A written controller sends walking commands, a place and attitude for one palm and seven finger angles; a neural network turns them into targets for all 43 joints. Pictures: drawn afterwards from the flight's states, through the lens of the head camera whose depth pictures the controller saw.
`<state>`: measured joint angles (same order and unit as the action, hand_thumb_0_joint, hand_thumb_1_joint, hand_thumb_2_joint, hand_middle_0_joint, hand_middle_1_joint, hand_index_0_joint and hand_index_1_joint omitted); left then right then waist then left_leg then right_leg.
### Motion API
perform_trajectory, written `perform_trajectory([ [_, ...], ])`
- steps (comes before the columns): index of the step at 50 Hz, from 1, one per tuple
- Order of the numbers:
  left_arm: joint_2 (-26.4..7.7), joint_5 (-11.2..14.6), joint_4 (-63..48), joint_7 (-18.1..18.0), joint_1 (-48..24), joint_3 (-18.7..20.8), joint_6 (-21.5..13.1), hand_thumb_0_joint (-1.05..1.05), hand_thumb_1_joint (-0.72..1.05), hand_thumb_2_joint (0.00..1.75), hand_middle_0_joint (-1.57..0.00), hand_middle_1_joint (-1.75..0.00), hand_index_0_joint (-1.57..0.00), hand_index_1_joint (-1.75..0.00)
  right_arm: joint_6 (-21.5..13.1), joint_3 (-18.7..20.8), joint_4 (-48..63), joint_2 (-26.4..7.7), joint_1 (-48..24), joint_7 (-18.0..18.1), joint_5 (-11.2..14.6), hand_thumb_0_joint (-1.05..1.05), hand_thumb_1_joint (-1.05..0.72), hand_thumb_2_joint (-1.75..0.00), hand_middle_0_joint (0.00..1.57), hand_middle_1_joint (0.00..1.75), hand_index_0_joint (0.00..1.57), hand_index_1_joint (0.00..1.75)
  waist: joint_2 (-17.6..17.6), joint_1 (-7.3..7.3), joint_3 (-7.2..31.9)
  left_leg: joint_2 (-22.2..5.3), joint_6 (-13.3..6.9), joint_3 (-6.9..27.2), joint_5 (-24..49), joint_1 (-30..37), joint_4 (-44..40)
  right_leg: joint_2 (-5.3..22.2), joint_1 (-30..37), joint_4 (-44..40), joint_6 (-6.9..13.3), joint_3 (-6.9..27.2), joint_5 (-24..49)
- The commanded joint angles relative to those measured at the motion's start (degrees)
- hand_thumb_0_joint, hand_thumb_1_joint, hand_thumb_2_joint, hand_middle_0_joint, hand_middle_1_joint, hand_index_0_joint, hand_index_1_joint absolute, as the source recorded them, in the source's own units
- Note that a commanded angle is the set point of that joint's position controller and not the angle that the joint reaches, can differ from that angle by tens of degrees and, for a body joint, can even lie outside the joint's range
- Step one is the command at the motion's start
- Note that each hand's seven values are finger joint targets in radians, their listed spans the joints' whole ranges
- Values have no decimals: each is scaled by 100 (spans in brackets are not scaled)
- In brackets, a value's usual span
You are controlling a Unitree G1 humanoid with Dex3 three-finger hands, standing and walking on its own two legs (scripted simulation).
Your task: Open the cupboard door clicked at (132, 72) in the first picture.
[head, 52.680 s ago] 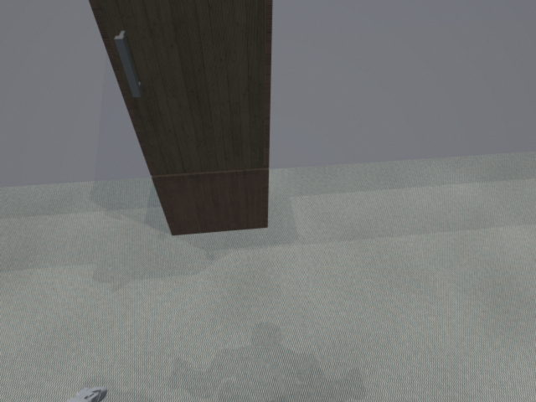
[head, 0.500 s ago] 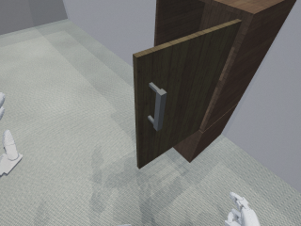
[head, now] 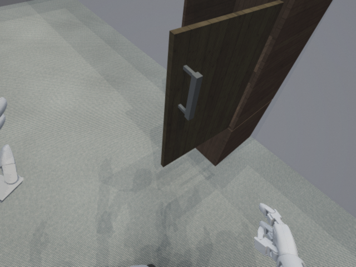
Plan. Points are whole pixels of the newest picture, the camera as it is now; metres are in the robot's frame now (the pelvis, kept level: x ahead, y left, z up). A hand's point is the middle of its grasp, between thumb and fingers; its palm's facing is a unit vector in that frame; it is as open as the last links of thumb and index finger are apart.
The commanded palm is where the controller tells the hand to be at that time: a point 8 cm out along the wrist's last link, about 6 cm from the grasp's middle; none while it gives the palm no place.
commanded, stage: stop stepping back and stand still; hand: left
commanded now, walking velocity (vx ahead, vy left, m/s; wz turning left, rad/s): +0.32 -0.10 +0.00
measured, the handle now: (188, 94) +0.54 +0.02 +0.06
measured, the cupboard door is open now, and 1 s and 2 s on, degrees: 85 85 85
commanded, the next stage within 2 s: let the arm hang, fingers relaxed in 0.84 s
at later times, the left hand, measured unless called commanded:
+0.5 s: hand out of the picture +0.13 +0.27 +0.16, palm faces +0.45 -0.80 -0.40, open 7.4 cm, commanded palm +0.06 +0.30 +0.17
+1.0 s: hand (29, 241) +0.14 +0.24 +0.10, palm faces +0.28 -0.83 -0.48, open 7.4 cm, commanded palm none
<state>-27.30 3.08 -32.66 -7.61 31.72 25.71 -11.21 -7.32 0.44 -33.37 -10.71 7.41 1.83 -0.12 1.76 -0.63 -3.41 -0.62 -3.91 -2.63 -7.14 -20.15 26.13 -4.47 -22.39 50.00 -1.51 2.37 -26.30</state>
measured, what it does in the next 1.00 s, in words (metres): steps on the spot: right foot, then left foot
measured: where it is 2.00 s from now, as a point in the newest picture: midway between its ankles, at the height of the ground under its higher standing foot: outside the picture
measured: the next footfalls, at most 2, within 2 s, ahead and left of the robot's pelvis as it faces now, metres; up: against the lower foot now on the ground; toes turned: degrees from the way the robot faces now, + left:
right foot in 0.20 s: -0.05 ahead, -0.09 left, +0.00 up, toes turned -6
left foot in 0.44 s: -0.01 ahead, +0.12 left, +0.00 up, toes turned +4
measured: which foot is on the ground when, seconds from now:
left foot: down 0.00-0.20, up 0.22-0.42, down 0.44-0.68, up 0.70-0.92, down 0.94-1.00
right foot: up 0.00-0.18, down 0.20-1.00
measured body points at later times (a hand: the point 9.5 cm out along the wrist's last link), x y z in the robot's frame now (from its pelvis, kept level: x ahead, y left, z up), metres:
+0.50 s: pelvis -0.09 +0.00 -0.02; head -0.10 +0.02 +0.43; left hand +0.10 +0.31 +0.18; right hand +0.02 -0.27 -0.10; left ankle -0.05 +0.12 -0.74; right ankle -0.14 -0.10 -0.73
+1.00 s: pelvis -0.09 +0.00 -0.01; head -0.08 -0.01 +0.44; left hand +0.12 +0.29 +0.13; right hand +0.07 -0.26 -0.10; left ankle -0.06 +0.11 -0.74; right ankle -0.09 -0.08 -0.74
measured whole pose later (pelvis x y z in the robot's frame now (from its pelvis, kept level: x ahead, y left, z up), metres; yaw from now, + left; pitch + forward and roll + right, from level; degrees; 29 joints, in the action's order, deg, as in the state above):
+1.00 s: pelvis -0.09 +0.00 -0.01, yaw -1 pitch +0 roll +0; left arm -22.1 -0.7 -11.5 -5.1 22.4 15.3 -10.1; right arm -6.7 1.3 -40.8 -16.2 10.5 1.0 -0.3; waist -1.9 -1.0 -0.3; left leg -0.9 -0.1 -1.0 -14.2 -17.9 32.6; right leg -1.4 -14.8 32.3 2.9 -5.5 -17.4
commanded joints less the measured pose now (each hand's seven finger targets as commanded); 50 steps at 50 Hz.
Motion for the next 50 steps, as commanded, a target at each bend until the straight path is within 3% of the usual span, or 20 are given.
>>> perform_trajectory([
  [1,-787,14,-1310,-199,107,695,-165,0,90,90,-20,-30,-20,-30,-370,294,656,-824,25,106,16,0,-90,-90,20,30,20,30,-1075,111,1156,-1435,-241,1236,-883,803,-1489,164,380,-11,-55,-210,0],
  [3,-599,-18,-1143,-281,16,489,-67,0,90,90,-20,-30,-20,-30,-345,175,686,-758,-46,185,-27,0,-90,-90,20,30,20,30,-1487,130,828,-1183,22,1194,-2884,103,-2265,-23,1042,-608,44,-595,-299],
  [7,-715,-46,-1066,-322,34,433,-8,0,90,90,-20,-30,-20,-30,-243,136,700,-705,-59,259,-82,0,-90,-90,20,30,20,30,-1571,105,787,-449,681,428,-2801,-215,-1850,-189,2246,-2972,344,-1030,-135],
  [8,-879,-41,-1127,-295,52,525,-16,0,90,90,-20,-30,-20,-30,-182,112,699,-646,-55,245,-75,0,-90,-90,20,30,20,30,-983,128,881,-149,678,56,-2174,56,-827,290,1921,-3659,523,-567,90],
  [10,-1296,-6,-1406,-300,-232,824,-81,0,90,90,-20,-30,-20,-30,-44,127,525,-743,-73,226,-149,0,-90,-90,20,30,20,30,638,66,797,33,540,162,-1086,185,2320,2276,65,-4492,1358,1772,-575],
  [11,-1215,-23,-1186,-341,-509,853,-105,0,90,90,-20,-30,-20,-30,-79,127,471,-840,-138,209,-186,0,-90,-90,20,30,20,30,516,23,717,18,545,323,-1245,-510,3039,2533,98,-4529,1636,2167,-904],
  [14,-724,-74,-425,-265,-775,397,-139,0,90,90,-20,-30,-20,-30,-124,200,369,-858,24,258,-3,0,-90,-90,20,30,20,30,378,206,45,-245,493,325,-1057,-1402,3014,1935,673,-3988,1224,1352,-121],
  [19,-640,-216,-182,-334,-994,294,-270,0,90,90,-20,-30,-20,-30,-277,134,341,-739,60,436,-36,0,-90,-90,20,30,20,30,144,96,106,-18,228,-478,-1071,486,421,1458,466,-3195,937,617,116],
  [20,-641,-181,-376,-334,-989,285,-291,0,90,90,-20,-30,-20,-30,-306,175,394,-815,127,447,-16,0,-90,-90,20,30,20,30,-103,123,184,-113,168,-268,-1138,897,-3,1276,405,-2687,783,458,348],
  [22,-748,-128,-852,-357,-731,511,-386,0,90,90,-20,-30,-20,-30,-326,255,571,-1008,194,450,19,0,-90,-90,20,30,20,30,-1413,140,664,-1170,-371,1461,-12,1874,-329,454,-203,-1064,266,-218,1011],
  [24,-904,-140,-817,-320,-567,706,-452,0,90,90,-20,-30,-20,-30,-380,218,392,-831,239,388,-81,0,-90,-90,20,30,20,30,-1599,232,594,-1870,-753,2643,-947,1157,-1248,326,-292,107,128,-335,-653],
  [31,-805,-160,-563,-305,207,815,-329,0,90,90,-20,-30,-20,-30,-417,167,410,-822,85,268,-18,0,-90,-90,20,30,20,30,-1271,88,575,-1062,-88,449,-2106,-475,-776,381,1805,-2021,149,-801,665],
  [32,-709,-172,-425,-294,157,717,-325,0,90,90,-20,-30,-20,-30,-357,167,452,-766,102,261,-19,0,-90,-90,20,30,20,30,-796,125,459,-778,71,248,-2233,-788,-314,512,1936,-2506,251,-470,666],
  [34,-797,-123,-93,-265,-16,753,-247,0,90,90,-20,-30,-20,-30,-272,217,465,-689,105,239,-7,0,-90,-90,20,30,20,30,1033,87,321,10,386,-76,-2040,-916,1913,1832,924,-3913,890,2258,-510],
  [35,-621,-110,-17,-257,-193,558,-253,0,90,90,-20,-30,-20,-30,-247,252,402,-724,147,211,0,0,-90,-90,20,30,20,30,1120,129,145,11,411,202,-1928,-1039,2869,2199,771,-4067,1044,2543,-10],
  [39,-600,-227,81,-306,-672,449,-455,0,90,90,-20,-30,-20,-30,-255,82,321,-601,58,248,9,0,-90,-90,20,30,20,30,399,157,503,-135,435,164,-1419,-628,2242,1785,1387,-3200,995,858,2683],
  [44,-558,-174,-489,-328,-600,407,-444,0,90,90,-20,-30,-20,-30,-319,126,460,-672,0,298,-27,0,-90,-90,20,30,20,30,66,59,678,-8,296,3,-370,762,-62,1345,1310,-2982,543,473,2374],
  [46,-659,-136,-782,-322,-413,496,-457,0,90,90,-20,-30,-20,-30,-286,237,561,-841,-16,303,12,0,-90,-90,20,30,20,30,-593,-14,870,-623,159,592,695,1289,-335,902,1188,-2629,203,202,2073],
  [47,437,-628,4033,578,-524,-2056,465,0,90,90,-20,-30,-20,-30,-354,465,-733,-1984,-256,-252,-58,0,-90,-90,20,30,20,30,-694,260,468,-877,0,917,1877,387,600,1153,534,-1700,222,-290,2877],
  [50,721,-512,4549,747,-850,-1954,1059,0,90,90,-20,-30,-20,-30,312,254,-584,-1350,130,-183,-84,0,-90,-90,20,30,20,30,-564,3,784,-1015,-298,1253,1618,-294,122,759,1088,-1394,245,-371,1707],
])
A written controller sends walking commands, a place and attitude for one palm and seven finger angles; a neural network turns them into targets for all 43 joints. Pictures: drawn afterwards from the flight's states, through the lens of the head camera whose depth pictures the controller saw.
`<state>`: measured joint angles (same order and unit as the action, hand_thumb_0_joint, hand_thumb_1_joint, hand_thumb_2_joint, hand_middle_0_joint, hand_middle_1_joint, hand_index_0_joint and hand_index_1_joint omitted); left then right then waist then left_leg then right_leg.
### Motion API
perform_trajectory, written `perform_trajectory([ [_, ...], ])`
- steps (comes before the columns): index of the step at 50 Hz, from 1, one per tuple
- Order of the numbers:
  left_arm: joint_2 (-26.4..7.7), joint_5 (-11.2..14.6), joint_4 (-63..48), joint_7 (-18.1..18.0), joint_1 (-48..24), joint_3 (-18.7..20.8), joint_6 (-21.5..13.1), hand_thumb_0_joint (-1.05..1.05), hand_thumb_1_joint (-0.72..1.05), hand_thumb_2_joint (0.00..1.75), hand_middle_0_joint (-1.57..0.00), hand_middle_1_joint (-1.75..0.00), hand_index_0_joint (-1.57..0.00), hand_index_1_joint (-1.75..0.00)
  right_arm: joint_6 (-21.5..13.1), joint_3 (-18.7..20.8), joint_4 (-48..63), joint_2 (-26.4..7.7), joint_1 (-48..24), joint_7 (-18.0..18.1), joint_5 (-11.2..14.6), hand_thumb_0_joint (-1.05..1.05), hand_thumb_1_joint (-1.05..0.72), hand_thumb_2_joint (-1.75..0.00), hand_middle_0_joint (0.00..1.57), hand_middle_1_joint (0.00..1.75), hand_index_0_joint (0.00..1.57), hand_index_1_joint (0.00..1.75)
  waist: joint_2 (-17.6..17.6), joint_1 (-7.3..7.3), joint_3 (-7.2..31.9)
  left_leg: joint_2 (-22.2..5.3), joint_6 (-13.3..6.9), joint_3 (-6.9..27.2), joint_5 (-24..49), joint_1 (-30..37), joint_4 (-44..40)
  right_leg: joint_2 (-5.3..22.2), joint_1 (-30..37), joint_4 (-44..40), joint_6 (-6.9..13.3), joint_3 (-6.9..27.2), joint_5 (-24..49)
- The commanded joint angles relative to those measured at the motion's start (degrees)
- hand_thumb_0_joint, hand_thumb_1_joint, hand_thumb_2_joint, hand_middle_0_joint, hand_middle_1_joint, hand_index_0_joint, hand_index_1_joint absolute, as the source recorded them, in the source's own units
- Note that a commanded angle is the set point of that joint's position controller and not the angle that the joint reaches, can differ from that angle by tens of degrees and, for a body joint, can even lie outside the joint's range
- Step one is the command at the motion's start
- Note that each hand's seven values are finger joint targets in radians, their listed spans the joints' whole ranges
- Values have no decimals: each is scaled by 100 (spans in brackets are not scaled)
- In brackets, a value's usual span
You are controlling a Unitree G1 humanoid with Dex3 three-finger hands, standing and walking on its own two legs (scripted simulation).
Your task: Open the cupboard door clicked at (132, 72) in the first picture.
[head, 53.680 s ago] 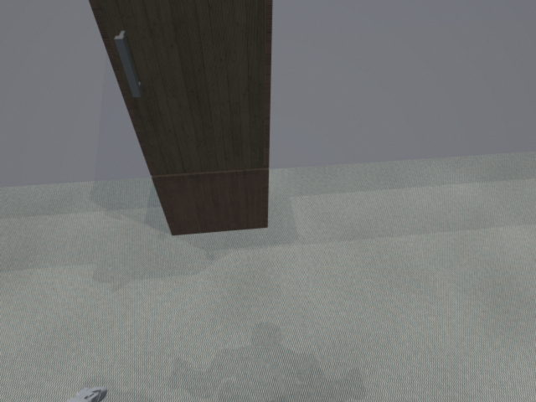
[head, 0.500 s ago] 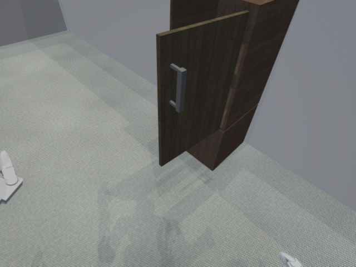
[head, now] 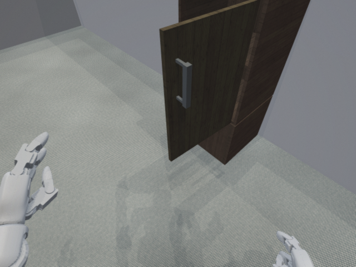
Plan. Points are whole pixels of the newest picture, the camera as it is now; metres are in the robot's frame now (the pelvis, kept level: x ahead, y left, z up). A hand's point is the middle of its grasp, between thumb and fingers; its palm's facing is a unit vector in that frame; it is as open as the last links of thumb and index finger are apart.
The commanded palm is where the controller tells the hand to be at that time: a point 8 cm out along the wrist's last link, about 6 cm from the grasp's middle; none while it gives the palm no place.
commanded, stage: let the arm hang, fingers relaxed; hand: left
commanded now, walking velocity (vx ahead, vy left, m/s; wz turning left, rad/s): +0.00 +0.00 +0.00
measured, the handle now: (182, 84) +0.63 +0.04 +0.07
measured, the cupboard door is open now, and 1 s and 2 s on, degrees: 85 85 85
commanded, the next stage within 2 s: look to check the result in 1.04 s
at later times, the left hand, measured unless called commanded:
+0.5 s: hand out of the picture -0.08 +0.20 -0.16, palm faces +0.04 -0.97 -0.22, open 7.2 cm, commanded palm none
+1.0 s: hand out of the picture -0.02 +0.18 -0.17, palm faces +0.04 -0.99 -0.17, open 7.3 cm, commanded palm none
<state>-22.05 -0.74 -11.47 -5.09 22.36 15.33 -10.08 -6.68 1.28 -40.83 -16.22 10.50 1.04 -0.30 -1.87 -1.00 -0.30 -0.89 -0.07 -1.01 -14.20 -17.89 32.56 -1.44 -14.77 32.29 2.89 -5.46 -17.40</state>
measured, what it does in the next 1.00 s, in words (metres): stands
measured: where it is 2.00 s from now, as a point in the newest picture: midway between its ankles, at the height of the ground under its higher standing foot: outside the picture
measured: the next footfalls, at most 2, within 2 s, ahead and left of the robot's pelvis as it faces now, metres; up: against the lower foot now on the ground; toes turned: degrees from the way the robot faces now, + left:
none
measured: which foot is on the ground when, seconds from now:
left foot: down 0.00-1.00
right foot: down 0.00-1.00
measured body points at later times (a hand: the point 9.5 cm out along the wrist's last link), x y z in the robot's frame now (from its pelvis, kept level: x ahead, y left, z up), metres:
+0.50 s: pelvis -0.01 +0.01 +0.01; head +0.00 +0.01 +0.46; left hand -0.08 +0.25 -0.14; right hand -0.03 -0.20 -0.15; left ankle +0.03 +0.12 -0.73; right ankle +0.00 -0.08 -0.73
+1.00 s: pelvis -0.01 +0.03 +0.01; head -0.01 +0.02 +0.46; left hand -0.02 +0.24 -0.15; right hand -0.04 -0.18 -0.15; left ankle +0.03 +0.12 -0.73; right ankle +0.00 -0.08 -0.73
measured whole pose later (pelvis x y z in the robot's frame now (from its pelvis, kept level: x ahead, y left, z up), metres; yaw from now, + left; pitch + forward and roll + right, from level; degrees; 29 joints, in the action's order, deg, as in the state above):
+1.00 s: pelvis -0.01 +0.03 +0.01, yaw +0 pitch -2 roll +0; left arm -6.6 -0.4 65.7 -2.0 16.5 0.5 -0.3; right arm 0.3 0.1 -65.4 -6.3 18.0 1.6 -1.1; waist -0.7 0.6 -1.6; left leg 1.3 -2.3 -2.2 -9.4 -13.3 24.2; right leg 0.5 -10.8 24.8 1.1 -4.3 -12.5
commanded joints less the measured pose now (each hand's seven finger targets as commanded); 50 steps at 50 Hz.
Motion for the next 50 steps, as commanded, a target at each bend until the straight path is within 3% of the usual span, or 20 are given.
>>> perform_trajectory([
  [1,85,-137,2771,505,-139,-960,908,0,90,90,-20,-30,-20,-30,270,152,150,-814,-293,-95,-105,0,-90,-90,20,30,20,30,401,-23,532,-926,-630,1120,2199,-576,-546,453,575,189,-159,524,918],
  [2,-22,-133,3128,513,-277,-992,875,0,90,90,-20,-30,-20,-30,295,131,93,-834,-323,-88,-111,0,-90,-90,20,30,20,30,853,-34,652,-762,-498,957,1996,-413,-419,611,708,-168,-113,643,1335],
  [3,-172,-131,3504,515,-517,-1013,839,0,90,90,-20,-30,-20,-30,340,127,5,-831,-304,-81,-93,0,-90,-90,20,30,20,30,1219,42,748,-535,-339,723,1786,-106,-242,849,689,-429,-4,862,1855],
  [4,-268,-122,3911,507,-765,-1044,828,0,90,90,-20,-30,-20,-30,403,129,-142,-838,-275,-73,-91,0,-90,-90,20,30,20,30,1389,127,760,-357,-225,544,1612,206,-157,1056,559,-569,136,980,2203],
  [5,-293,-98,4308,486,-956,-1099,848,0,90,90,-20,-30,-20,-30,476,117,-298,-814,-269,-68,-103,0,-90,-90,20,30,20,30,1214,175,675,-296,-173,483,1446,412,-231,1132,425,-657,203,991,2203],
  [6,-241,-79,4659,459,-1076,-1173,885,0,90,90,-20,-30,-20,-30,539,78,-427,-730,-275,-73,-109,0,-90,-90,20,30,20,30,746,194,544,-317,-146,499,1459,542,-400,1076,325,-701,192,930,1923],
  [8,-7,-32,5350,423,-1110,-1313,961,0,90,90,-20,-30,-20,-30,619,-41,-735,-516,-336,-64,-130,0,-90,-90,20,30,20,30,-170,147,318,-456,-175,668,1313,457,-898,822,440,-837,-7,828,1088],
  [10,119,-8,5980,413,-939,-1372,991,0,90,90,-20,-30,-20,-30,668,-101,-1010,-378,-363,-43,-116,0,-90,-90,20,30,20,30,-502,90,83,-451,-169,707,632,287,-1186,753,530,-1162,-54,862,399],
  [12,205,6,6456,405,-817,-1384,960,0,90,90,-20,-30,-20,-30,689,-114,-1287,-269,-204,-16,-99,0,-90,-90,20,30,20,30,-417,117,43,-397,-126,641,342,393,-1223,794,513,-1438,-12,921,201],
  [14,337,11,6793,393,-713,-1346,944,0,90,90,-20,-30,-20,-30,707,-96,-1539,-143,-1,15,-115,0,-90,-90,20,30,20,30,-709,138,62,-384,-116,601,129,440,-1268,809,550,-1574,36,918,142],
  [21,588,37,7514,354,-382,-1427,921,0,90,90,-20,-30,-20,-30,723,-68,-2106,43,606,77,-66,0,-90,-90,20,30,20,30,231,153,-197,-440,-169,575,276,644,-1325,789,364,-1700,23,728,118],
  [24,683,45,7655,332,-266,-1445,951,0,90,90,-20,-30,-20,-30,738,-89,-2289,174,820,91,-77,0,-90,-90,20,30,20,30,301,165,-393,-420,-172,566,102,531,-1377,771,256,-1673,12,733,-96],
  [32,841,26,7727,293,-12,-1392,1000,0,90,90,-20,-30,-20,-30,740,-68,-2441,417,1139,93,-108,0,-90,-90,20,30,20,30,317,127,-620,-365,-229,613,-414,200,-1482,716,39,-1514,4,722,-576],
  [40,981,8,7654,277,5,-1347,975,0,90,90,-20,-30,-20,-30,686,-43,-2426,542,1206,99,-118,0,-90,-90,20,30,20,30,33,110,-622,-383,-247,700,-483,23,-1608,682,102,-1334,-9,702,-245],
  [50,991,18,7636,280,-70,-1367,930,0,90,90,-20,-30,-20,-30,640,-39,-2373,475,1123,109,-97,0,-90,-90,20,30,20,30,-19,137,-558,-423,-230,687,-119,224,-1614,701,215,-1330,-28,710,198],
])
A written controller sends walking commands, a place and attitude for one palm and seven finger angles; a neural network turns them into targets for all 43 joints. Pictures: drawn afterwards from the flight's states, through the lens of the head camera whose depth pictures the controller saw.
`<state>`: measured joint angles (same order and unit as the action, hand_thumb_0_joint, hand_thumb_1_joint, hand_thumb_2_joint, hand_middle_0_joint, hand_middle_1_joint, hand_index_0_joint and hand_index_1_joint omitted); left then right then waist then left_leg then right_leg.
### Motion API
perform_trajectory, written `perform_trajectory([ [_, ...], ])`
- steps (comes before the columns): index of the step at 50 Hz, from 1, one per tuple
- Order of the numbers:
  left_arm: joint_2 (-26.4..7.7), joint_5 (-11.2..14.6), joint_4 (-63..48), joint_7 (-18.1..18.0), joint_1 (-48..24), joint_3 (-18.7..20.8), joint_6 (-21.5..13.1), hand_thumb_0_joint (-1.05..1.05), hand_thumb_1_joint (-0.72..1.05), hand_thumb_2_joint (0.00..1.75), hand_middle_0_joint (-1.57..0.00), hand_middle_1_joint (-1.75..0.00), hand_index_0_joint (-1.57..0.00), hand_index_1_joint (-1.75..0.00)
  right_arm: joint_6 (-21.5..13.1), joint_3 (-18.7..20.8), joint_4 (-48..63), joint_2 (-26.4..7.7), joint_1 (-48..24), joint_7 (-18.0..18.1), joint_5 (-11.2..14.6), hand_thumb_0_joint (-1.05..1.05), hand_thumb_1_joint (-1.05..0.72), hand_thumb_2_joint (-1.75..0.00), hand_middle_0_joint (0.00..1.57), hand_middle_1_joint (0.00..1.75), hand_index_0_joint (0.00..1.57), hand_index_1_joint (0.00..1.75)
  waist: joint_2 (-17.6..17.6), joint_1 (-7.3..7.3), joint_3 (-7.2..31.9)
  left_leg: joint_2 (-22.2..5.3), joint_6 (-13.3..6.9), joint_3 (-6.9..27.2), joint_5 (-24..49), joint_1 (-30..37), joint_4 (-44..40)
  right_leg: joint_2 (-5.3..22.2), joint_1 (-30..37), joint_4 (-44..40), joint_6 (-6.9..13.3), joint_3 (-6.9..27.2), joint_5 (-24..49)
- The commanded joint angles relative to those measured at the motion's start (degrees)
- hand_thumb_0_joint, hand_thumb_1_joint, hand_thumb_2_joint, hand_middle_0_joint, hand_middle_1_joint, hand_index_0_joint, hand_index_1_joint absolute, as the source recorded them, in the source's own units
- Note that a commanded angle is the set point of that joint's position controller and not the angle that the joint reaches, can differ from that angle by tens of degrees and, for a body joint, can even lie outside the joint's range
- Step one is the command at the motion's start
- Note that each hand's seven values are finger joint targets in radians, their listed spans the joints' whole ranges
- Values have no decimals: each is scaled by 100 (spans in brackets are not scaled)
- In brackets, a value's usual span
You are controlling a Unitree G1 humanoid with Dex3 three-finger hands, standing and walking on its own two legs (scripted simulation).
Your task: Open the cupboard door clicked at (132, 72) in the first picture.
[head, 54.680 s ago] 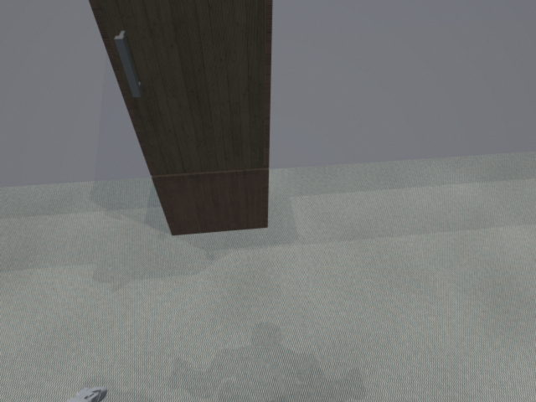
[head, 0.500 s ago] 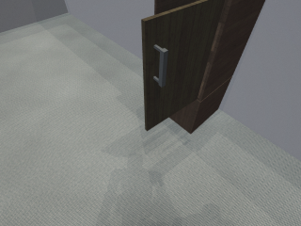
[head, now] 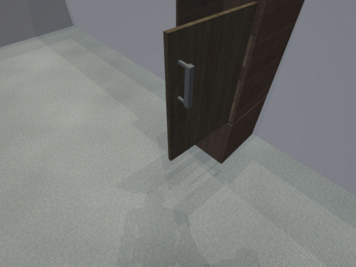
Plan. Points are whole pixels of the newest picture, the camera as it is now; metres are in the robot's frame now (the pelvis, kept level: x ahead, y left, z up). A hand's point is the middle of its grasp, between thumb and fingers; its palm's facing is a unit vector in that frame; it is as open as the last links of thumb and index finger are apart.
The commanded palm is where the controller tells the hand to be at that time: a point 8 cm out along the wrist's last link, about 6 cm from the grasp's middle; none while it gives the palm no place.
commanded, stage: let the arm hang, fingers relaxed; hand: left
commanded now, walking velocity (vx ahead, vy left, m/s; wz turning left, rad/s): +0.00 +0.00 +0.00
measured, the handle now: (184, 84) +0.64 +0.01 +0.06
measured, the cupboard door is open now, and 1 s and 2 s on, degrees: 85 85 85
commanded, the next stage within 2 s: look to check the result in 0.04 s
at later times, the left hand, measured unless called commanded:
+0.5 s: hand out of the picture +0.00 +0.17 -0.17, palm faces +0.03 -0.98 -0.19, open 7.3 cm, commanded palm none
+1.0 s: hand out of the picture +0.04 +0.18 -0.17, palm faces +0.02 -0.98 -0.22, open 7.3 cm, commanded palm none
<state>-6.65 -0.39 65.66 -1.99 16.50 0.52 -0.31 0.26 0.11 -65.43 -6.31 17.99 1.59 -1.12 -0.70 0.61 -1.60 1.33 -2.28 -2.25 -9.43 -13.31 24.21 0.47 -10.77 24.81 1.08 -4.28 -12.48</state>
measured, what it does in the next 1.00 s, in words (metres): stands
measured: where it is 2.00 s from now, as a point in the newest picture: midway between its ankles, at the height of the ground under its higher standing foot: outside the picture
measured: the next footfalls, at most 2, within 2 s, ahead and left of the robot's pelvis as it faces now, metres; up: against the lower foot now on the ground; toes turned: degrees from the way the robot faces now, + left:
none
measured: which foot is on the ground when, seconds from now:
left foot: down 0.00-1.00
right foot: down 0.00-1.00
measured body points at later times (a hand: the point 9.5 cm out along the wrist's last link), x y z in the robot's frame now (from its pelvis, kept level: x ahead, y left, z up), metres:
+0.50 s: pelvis +0.01 +0.00 +0.00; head +0.03 -0.01 +0.45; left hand +0.00 +0.22 -0.16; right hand +0.01 -0.22 -0.16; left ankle +0.04 +0.09 -0.74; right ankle +0.01 -0.11 -0.74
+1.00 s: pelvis +0.03 -0.01 +0.00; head +0.04 -0.01 +0.45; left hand +0.04 +0.23 -0.15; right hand +0.04 -0.24 -0.16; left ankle +0.04 +0.09 -0.74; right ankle +0.01 -0.11 -0.74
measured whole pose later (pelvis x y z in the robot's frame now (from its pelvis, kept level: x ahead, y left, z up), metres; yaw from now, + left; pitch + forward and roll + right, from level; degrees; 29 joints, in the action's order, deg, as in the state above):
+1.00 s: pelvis +0.03 -0.01 +0.00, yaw +0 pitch -2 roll +0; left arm -9.9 -0.2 66.3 -1.4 13.0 0.2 -1.0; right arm -0.3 -0.2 -66.6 -10.4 12.5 1.4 -0.9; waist -0.9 0.3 -3.3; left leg 1.2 -1.7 -1.9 -10.1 -9.1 20.8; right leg 0.0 -6.2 20.7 1.3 -4.5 -12.9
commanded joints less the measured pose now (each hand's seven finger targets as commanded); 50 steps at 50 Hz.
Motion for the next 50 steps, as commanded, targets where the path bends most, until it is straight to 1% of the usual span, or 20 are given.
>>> perform_trajectory([
  [1,-570,-23,-79,-35,533,120,-52,0,90,90,-20,-30,-20,-30,-54,87,109,-530,358,50,-1,0,-90,-90,20,30,20,30,-19,-42,-415,-652,-15,797,-563,-188,-747,503,-179,-589,148,563,-287],
  [5,-576,-24,-70,-24,483,114,-57,0,90,90,-20,-30,-20,-30,-48,88,107,-578,281,48,-10,0,-90,-90,20,30,20,30,6,-8,-420,-637,1,784,-583,-116,-763,516,-221,-643,139,605,-331],
  [8,-635,-24,-72,-24,434,113,-70,0,90,90,-20,-30,-20,-30,-59,83,91,-613,243,40,-1,0,-90,-90,20,30,20,30,101,0,-347,-641,1,756,-386,-14,-720,540,-172,-649,134,606,-243],
  [10,-651,-22,-61,-22,432,108,-71,0,90,90,-20,-30,-20,-30,-57,89,88,-641,200,41,1,0,-90,-90,20,30,20,30,23,5,-356,-642,5,754,-393,38,-733,544,-205,-672,133,620,-264],
  [11,-672,-22,-58,-22,454,116,-79,0,90,90,-20,-30,-20,-30,-56,90,94,-668,177,42,11,0,-90,-90,20,30,20,30,50,-16,-350,-639,-3,732,-359,43,-694,546,-183,-694,139,607,-268],
  [14,-709,-16,-52,-16,408,102,-89,0,90,90,-20,-30,-20,-30,-64,79,71,-686,131,37,7,0,-90,-90,20,30,20,30,133,10,-278,-636,8,699,-172,149,-662,580,-155,-711,139,642,-190],
  [19,-771,-8,-32,-17,347,101,-109,0,90,90,-20,-30,-20,-30,-83,76,38,-738,21,42,12,0,-90,-90,20,30,20,30,29,-4,-200,-655,12,679,202,276,-615,609,-32,-720,136,628,67],
  [20,-761,-9,-19,-17,329,96,-104,0,90,90,-20,-30,-20,-30,-79,74,23,-747,-1,45,11,0,-90,-90,20,30,20,30,87,0,-270,-659,19,685,158,260,-630,591,-60,-730,131,624,31],
  [25,-804,-6,-11,-11,279,82,-94,0,90,90,-20,-30,-20,-30,-76,61,8,-790,-76,41,5,0,-90,-90,20,30,20,30,-22,-12,-315,-653,30,694,84,245,-685,597,-23,-773,132,639,-10],
  [27,-854,-7,-24,-11,222,92,-100,0,90,90,-20,-30,-20,-30,-77,70,16,-821,-88,35,10,0,-90,-90,20,30,20,30,81,-10,-338,-654,35,686,132,238,-673,609,-2,-790,130,618,-6],
  [31,-903,-7,-43,-7,192,108,-117,0,90,90,-20,-30,-20,-30,-98,72,26,-904,-134,41,16,0,-90,-90,20,30,20,30,47,-29,-203,-680,23,687,329,321,-659,607,122,-792,136,605,166],
  [34,-924,-4,-57,-1,122,109,-118,0,90,90,-20,-30,-20,-30,-108,69,5,-901,-174,39,9,0,-90,-90,20,30,20,30,56,-29,-218,-681,34,687,398,317,-679,620,164,-796,130,617,239],
  [36,-961,-5,-70,-3,108,123,-132,0,90,90,-20,-30,-20,-30,-112,79,28,-961,-201,44,17,0,-90,-90,20,30,20,30,162,-40,-190,-686,25,695,502,355,-656,618,199,-813,138,603,319],
  [39,-964,2,-71,-1,49,105,-123,0,90,90,-20,-30,-20,-30,-111,69,-1,-948,-227,40,8,0,-90,-90,20,30,20,30,-3,-24,-191,-690,42,689,491,374,-689,631,231,-820,132,610,331],
  [41,-1000,-5,-81,3,44,121,-127,0,90,90,-20,-30,-20,-30,-108,76,17,-993,-244,40,17,0,-90,-90,20,30,20,30,95,-39,-211,-692,36,696,433,354,-701,620,229,-845,136,591,266],
  [43,-1008,0,-81,8,6,108,-121,0,90,90,-20,-30,-20,-30,-118,66,8,-989,-257,38,9,0,-90,-90,20,30,20,30,34,-34,-213,-688,37,709,534,363,-712,636,263,-823,131,599,364],
  [44,-999,2,-75,8,18,113,-130,0,90,90,-20,-30,-20,-30,-121,74,18,-1004,-274,41,4,0,-90,-90,20,30,20,30,20,-35,-129,-695,36,700,567,418,-697,641,289,-833,137,608,400],
  [46,-1045,-2,-82,10,10,118,-140,0,90,90,-20,-30,-20,-30,-124,76,27,-1051,-284,45,20,0,-90,-90,20,30,20,30,97,-37,-94,-708,31,692,622,466,-683,631,299,-846,136,592,450],
  [49,-1054,0,-75,12,-38,115,-134,0,90,90,-20,-30,-20,-30,-124,76,13,-1054,-318,45,11,0,-90,-90,20,30,20,30,17,-24,-119,-712,35,700,617,471,-717,640,305,-864,136,613,443],
  [50,-1074,1,-76,12,-43,111,-136,0,90,90,-20,-30,-20,-30,-128,70,12,-1067,-325,43,12,0,-90,-90,20,30,20,30,78,-27,-112,-716,33,706,664,486,-730,646,327,-852,135,595,498],
])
